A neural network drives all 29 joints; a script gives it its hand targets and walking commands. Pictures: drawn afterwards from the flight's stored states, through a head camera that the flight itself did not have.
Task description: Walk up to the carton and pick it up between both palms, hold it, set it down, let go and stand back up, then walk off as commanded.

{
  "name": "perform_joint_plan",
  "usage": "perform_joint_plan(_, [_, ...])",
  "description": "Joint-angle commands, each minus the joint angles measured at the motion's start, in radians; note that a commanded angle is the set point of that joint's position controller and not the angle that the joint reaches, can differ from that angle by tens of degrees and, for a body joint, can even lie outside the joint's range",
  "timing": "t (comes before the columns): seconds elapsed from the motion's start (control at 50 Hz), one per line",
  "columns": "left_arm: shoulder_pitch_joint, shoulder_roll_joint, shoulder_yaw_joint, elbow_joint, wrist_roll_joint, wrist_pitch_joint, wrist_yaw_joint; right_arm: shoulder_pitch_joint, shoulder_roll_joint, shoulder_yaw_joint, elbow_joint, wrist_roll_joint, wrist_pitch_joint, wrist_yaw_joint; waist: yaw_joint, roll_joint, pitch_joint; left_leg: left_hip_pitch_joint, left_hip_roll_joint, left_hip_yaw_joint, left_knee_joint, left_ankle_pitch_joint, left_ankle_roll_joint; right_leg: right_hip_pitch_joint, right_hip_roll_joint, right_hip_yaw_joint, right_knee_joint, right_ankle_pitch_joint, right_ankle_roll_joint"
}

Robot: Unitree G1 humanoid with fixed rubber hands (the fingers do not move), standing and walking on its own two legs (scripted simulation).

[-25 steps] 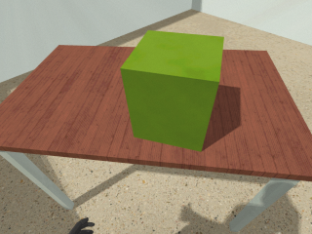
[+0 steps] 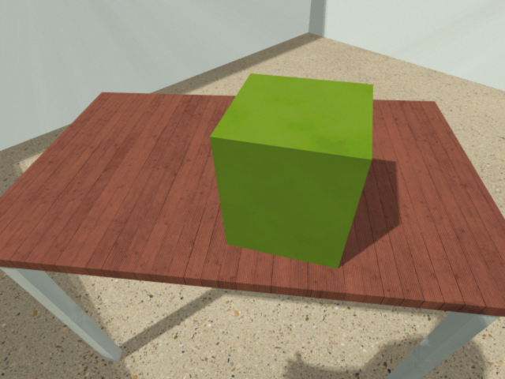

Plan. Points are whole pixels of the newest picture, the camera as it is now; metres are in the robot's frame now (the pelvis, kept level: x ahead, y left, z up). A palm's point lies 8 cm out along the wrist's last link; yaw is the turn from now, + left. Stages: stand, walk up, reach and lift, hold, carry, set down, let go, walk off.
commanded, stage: stand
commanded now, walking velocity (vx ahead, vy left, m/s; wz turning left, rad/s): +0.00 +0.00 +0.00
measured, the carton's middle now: (294, 170) +0.45 -0.04 +0.11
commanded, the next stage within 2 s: walk off in 0.48 s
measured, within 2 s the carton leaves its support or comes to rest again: neither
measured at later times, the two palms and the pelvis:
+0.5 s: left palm out of the picture +0.03 +0.29 -0.12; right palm out of the picture +0.04 -0.28 -0.12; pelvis -0.01 +0.01 +0.01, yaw +0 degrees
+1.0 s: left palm out of the picture -0.01 +0.26 -0.13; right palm out of the picture +0.02 -0.35 -0.16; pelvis -0.10 -0.04 -0.04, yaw +1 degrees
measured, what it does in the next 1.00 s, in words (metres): shifts its weight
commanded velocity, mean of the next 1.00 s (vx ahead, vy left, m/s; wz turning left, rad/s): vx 0.00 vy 0.00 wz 0.00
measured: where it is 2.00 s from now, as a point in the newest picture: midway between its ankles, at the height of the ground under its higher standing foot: outside the picture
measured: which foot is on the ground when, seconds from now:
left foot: down 0.00-0.94, up 0.96-1.00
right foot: down 0.00-1.00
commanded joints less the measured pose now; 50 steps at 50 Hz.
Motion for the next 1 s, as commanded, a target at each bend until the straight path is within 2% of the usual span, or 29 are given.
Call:
perform_joint_plan(0.0, [-0.028, 0.256, 0.057, -0.038, -0.001, -0.03, 0.018, 0.015, -0.24, -0.05, -0.035, 0.007, -0.025, -0.015, -0.012, 0.01, -0.004, -0.011, 0.123, -0.126, -0.137, 0.349, 0.032, 0.014, -0.088, 0.094, -0.1, 0.277, -0.059])
perform_joint_plan(0.12, [-0.064, 0.259, 0.058, -0.015, -0.003, -0.033, 0.022, -0.058, -0.236, -0.053, -0.019, 0.007, -0.028, -0.022, 0.003, 0.006, -0.026, 0.015, 0.123, -0.125, -0.151, 0.393, 0.025, 0.052, -0.093, 0.091, -0.136, 0.32, -0.05])
perform_joint_plan(0.18, [-0.071, 0.25, 0.054, -0.003, 0.005, -0.031, 0.021, -0.057, -0.234, -0.054, -0.01, 0.008, -0.025, -0.023, -0.013, -0.035, -0.016, 0.017, 0.119, -0.117, -0.174, 0.321, 0.024, 0.05, -0.093, 0.086, -0.151, 0.281, -0.045])
perform_joint_plan(0.2, [-0.072, 0.241, 0.053, 0.008, 0.0, -0.029, 0.02, -0.065, -0.237, -0.054, 0.0, 0.008, -0.026, -0.023, 0.002, -0.026, -0.02, 0.007, 0.121, -0.128, -0.176, 0.317, 0.027, 0.046, -0.093, 0.085, -0.149, 0.257, -0.045])
perform_joint_plan(0.26, [-0.051, 0.234, 0.047, 0.025, 0.0, -0.026, 0.02, -0.073, -0.243, -0.054, 0.013, 0.012, -0.022, -0.022, 0.001, 0.007, -0.02, 0.016, 0.122, -0.128, -0.18, 0.279, 0.025, 0.048, -0.092, 0.085, -0.172, 0.239, -0.048])
perform_joint_plan(0.4, [-0.058, 0.248, 0.052, 0.036, 0.005, -0.028, 0.027, -0.08, -0.257, -0.061, 0.039, 0.002, -0.02, -0.023, 0.009, -0.004, -0.051, 0.04, 0.121, -0.121, -0.19, 0.319, 0.026, 0.071, -0.098, 0.082, -0.166, 0.256, -0.053])
perform_joint_plan(0.44, [-0.061, 0.268, 0.049, 0.041, 0.0, -0.025, 0.025, -0.065, -0.249, -0.056, 0.042, 0.008, -0.02, -0.018, -0.008, -0.024, -0.055, 0.052, 0.12, -0.116, -0.192, 0.305, 0.02, 0.067, -0.093, 0.075, -0.168, 0.252, -0.052])
perform_joint_plan(0.46, [-0.045, 0.257, 0.049, 0.05, -0.001, -0.022, 0.026, -0.084, -0.252, -0.06, 0.051, 0.008, -0.015, -0.019, 0.009, -0.004, -0.049, 0.044, 0.123, -0.12, -0.198, 0.296, 0.022, 0.069, -0.099, 0.084, -0.17, 0.248, -0.054])
perform_joint_plan(0.48, [-0.044, 0.255, 0.044, 0.049, -0.001, -0.023, 0.028, -0.071, -0.243, -0.055, 0.053, 0.009, -0.012, -0.022, 0.001, 0.018, -0.044, 0.041, 0.127, -0.115, -0.202, 0.278, 0.025, 0.061, -0.102, 0.084, -0.175, 0.233, -0.048])
perform_joint_plan(0.52, [-0.058, 0.255, 0.044, 0.048, -0.006, -0.02, 0.028, -0.095, -0.242, -0.047, 0.047, 0.006, -0.013, -0.021, 0.011, 0.013, -0.021, 0.009, 0.124, -0.119, -0.207, 0.257, 0.029, 0.07, -0.095, 0.085, -0.173, 0.212, -0.052])
perform_joint_plan(0.54, [-0.068, 0.268, 0.05, 0.053, 0.002, -0.021, 0.029, -0.105, -0.241, -0.055, 0.052, 0.011, -0.011, -0.022, 0.008, -0.019, -0.022, 0.014, 0.129, -0.127, -0.211, 0.243, 0.025, 0.054, -0.096, 0.078, -0.168, 0.194, -0.058])
perform_joint_plan(0.58, [-0.064, 0.263, 0.044, 0.063, 0.004, -0.02, 0.03, -0.078, -0.251, -0.056, 0.062, 0.012, -0.01, -0.016, 0.001, -0.028, -0.009, 0.015, 0.131, -0.13, -0.22, 0.21, 0.027, 0.052, -0.098, 0.081, -0.182, 0.175, -0.054])
perform_joint_plan(0.64, [-0.058, 0.267, 0.042, 0.068, -0.002, -0.024, 0.026, -0.089, -0.235, -0.05, 0.059, 0.012, -0.003, -0.017, 0.0, -0.01, 0.006, 0.004, 0.129, -0.13, -0.217, 0.161, 0.029, 0.029, -0.095, 0.09, -0.197, 0.144, -0.05])
perform_joint_plan(0.66, [-0.038, 0.282, 0.075, -0.02, -0.004, 0.009, 0.027, 0.005, -0.297, -0.085, -0.063, 0.016, 0.015, -0.018, -0.029, 0.038, 0.076, -0.097, 0.118, -0.15, -0.083, 0.481, 0.064, -0.037, -0.068, 0.063, 0.019, 0.362, -0.089])
perform_joint_plan(0.7, [-0.038, 0.266, 0.081, -0.064, -0.008, 0.027, 0.033, 0.024, -0.306, -0.096, -0.075, 0.024, 0.023, -0.02, -0.036, 0.09, 0.026, -0.045, 0.175, -0.191, -0.08, 0.647, 0.118, -0.067, -0.009, 0.033, 0.163, 0.321, -0.081])
perform_joint_plan(0.72, [-0.041, 0.252, 0.084, -0.092, -0.004, 0.027, 0.033, 0.052, -0.317, -0.104, -0.091, 0.022, 0.021, -0.021, -0.052, 0.091, -0.024, 0.008, 0.212, -0.231, -0.065, 0.745, 0.166, -0.103, 0.008, 0.024, 0.248, 0.262, -0.075])
perform_joint_plan(0.74, [-0.02, 0.237, 0.085, -0.117, 0.0, 0.037, 0.031, 0.052, -0.333, -0.113, -0.122, 0.015, 0.028, -0.027, -0.048, 0.126, -0.046, 0.019, 0.259, -0.283, -0.067, 0.756, 0.207, -0.161, 0.051, 0.014, 0.348, 0.108, -0.068])
perform_joint_plan(0.76, [-0.002, 0.225, 0.094, -0.129, 0.01, 0.045, 0.026, 0.036, -0.345, -0.116, -0.156, 0.01, 0.033, -0.032, -0.04, 0.186, -0.044, -0.017, 0.313, -0.323, -0.085, 0.763, 0.243, -0.177, 0.081, 0.023, 0.416, -0.15, -0.068])
perform_joint_plan(0.78, [0.02, 0.231, 0.106, -0.15, 0.014, 0.058, 0.027, 0.024, -0.362, -0.122, -0.189, 0.009, 0.041, -0.035, -0.039, 0.203, -0.048, -0.073, 0.361, -0.377, -0.093, 0.686, 0.293, -0.187, 0.086, 0.052, 0.494, -0.266, -0.079])
perform_joint_plan(0.8, [0.025, 0.238, 0.11, -0.159, 0.017, 0.066, 0.028, 0.006, -0.38, -0.129, -0.21, 0.007, 0.046, -0.035, -0.03, 0.211, -0.066, -0.128, 0.37, -0.384, -0.09, 0.64, 0.31, -0.169, 0.084, 0.089, 0.551, -0.28, -0.085])
perform_joint_plan(0.82, [0.057, 0.246, 0.111, -0.16, 0.013, 0.068, 0.025, -0.04, -0.371, -0.127, -0.236, -0.002, 0.053, -0.04, -0.006, 0.227, -0.035, -0.16, 0.354, -0.342, -0.069, 0.609, 0.288, -0.164, 0.075, 0.098, 0.531, -0.262, -0.09])
perform_joint_plan(0.84, [0.097, 0.254, 0.108, -0.17, 0.016, 0.064, 0.021, -0.085, -0.363, -0.126, -0.277, -0.01, 0.054, -0.044, 0.018, 0.192, -0.034, -0.163, 0.348, -0.32, -0.024, 0.609, 0.27, -0.18, 0.067, 0.103, 0.502, -0.231, -0.097])
perform_joint_plan(0.86, [0.126, 0.247, 0.111, -0.168, 0.016, 0.054, 0.023, -0.112, -0.339, -0.122, -0.285, -0.011, 0.053, -0.048, 0.045, 0.146, -0.06, -0.148, 0.311, -0.26, 0.055, 0.564, 0.227, -0.162, 0.031, 0.102, 0.35, -0.15, -0.104])
perform_joint_plan(0.88, [0.185, 0.256, 0.112, -0.168, 0.019, 0.052, 0.023, -0.158, -0.325, -0.119, -0.312, -0.01, 0.06, -0.049, 0.099, 0.121, -0.079, -0.21, 0.243, -0.204, 0.153, 0.491, 0.171, -0.054, 0.005, 0.111, 0.186, -0.052, -0.111])
perform_joint_plan(0.9, [0.21, 0.277, 0.116, -0.167, 0.027, 0.041, 0.022, -0.156, -0.295, -0.112, -0.323, -0.01, 0.069, -0.047, 0.108, 0.039, -0.095, -0.253, 0.129, -0.132, 0.305, 0.312, 0.101, 0.012, -0.031, 0.175, 0.017, 0.139, -0.124])
perform_joint_plan(0.92, [0.164, 0.357, 0.137, -0.201, 0.037, 0.035, 0.026, -0.08, -0.256, -0.106, -0.336, 0.006, 0.079, -0.045, 0.072, -0.175, -0.083, -0.388, -0.025, -0.067, 0.487, -0.051, 0.044, 0.065, -0.16, 0.385, -0.068, 0.394, -0.154])
perform_joint_plan(0.94, [0.099, 0.403, 0.144, -0.241, 0.039, 0.034, 0.03, -0.007, -0.242, -0.106, -0.326, 0.011, 0.09, -0.052, 0.022, -0.229, -0.098, -0.413, -0.083, -0.099, 0.642, -0.382, 0.023, 0.023, -0.273, 0.54, -0.058, 0.516, -0.193])
perform_joint_plan(0.96, [0.022, 0.386, 0.125, -0.262, 0.032, 0.038, 0.034, 0.082, -0.257, -0.113, -0.277, 0.007, 0.1, -0.056, -0.036, -0.151, -0.104, -0.339, -0.082, -0.163, 0.702, -0.359, 0.027, -0.063, -0.273, 0.522, -0.075, 0.417, -0.209])
perform_joint_plan(0.98, [0.004, 0.417, 0.139, -0.281, 0.052, 0.033, 0.035, 0.049, -0.294, -0.12, -0.297, 0.005, 0.103, -0.058, 0.016, -0.197, -0.073, -0.331, -0.102, -0.227, 0.748, -0.379, 0.032, -0.143, -0.309, 0.546, -0.08, 0.322, -0.261])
